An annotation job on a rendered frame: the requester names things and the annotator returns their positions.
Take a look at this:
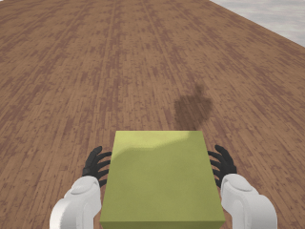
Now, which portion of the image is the robot right hand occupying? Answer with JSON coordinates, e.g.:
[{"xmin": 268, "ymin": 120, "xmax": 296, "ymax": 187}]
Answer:
[{"xmin": 207, "ymin": 144, "xmax": 237, "ymax": 189}]

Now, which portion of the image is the left robot forearm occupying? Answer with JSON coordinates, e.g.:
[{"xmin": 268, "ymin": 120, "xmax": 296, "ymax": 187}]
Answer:
[{"xmin": 50, "ymin": 176, "xmax": 102, "ymax": 229}]

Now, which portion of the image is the robot left hand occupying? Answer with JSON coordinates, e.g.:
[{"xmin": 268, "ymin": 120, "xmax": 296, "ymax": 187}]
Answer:
[{"xmin": 82, "ymin": 146, "xmax": 112, "ymax": 188}]

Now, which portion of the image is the right robot forearm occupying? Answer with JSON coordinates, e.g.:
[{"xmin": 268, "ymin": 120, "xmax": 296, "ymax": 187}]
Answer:
[{"xmin": 220, "ymin": 174, "xmax": 277, "ymax": 229}]

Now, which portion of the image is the carton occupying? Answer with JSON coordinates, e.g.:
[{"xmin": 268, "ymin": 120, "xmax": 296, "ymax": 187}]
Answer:
[{"xmin": 99, "ymin": 131, "xmax": 226, "ymax": 229}]

